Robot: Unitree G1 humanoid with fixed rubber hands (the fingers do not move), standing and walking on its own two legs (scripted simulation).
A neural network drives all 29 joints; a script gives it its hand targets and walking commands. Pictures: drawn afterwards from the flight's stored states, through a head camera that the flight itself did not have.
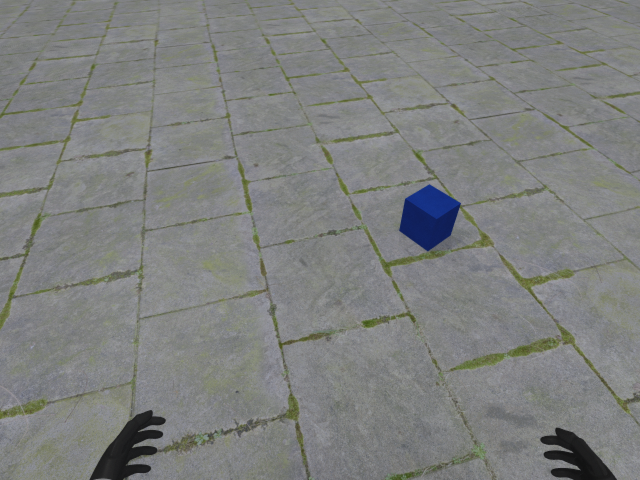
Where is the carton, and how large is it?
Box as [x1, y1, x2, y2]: [399, 184, 460, 250]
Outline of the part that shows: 429,184 405,198 399,229 427,250 450,234 460,204 456,200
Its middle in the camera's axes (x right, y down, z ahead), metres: +0.48 -0.11 +1.69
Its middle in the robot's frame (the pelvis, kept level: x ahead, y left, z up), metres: +1.32 -0.40 -0.66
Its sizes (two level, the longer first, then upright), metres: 0.169 0.157 0.190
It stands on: the floor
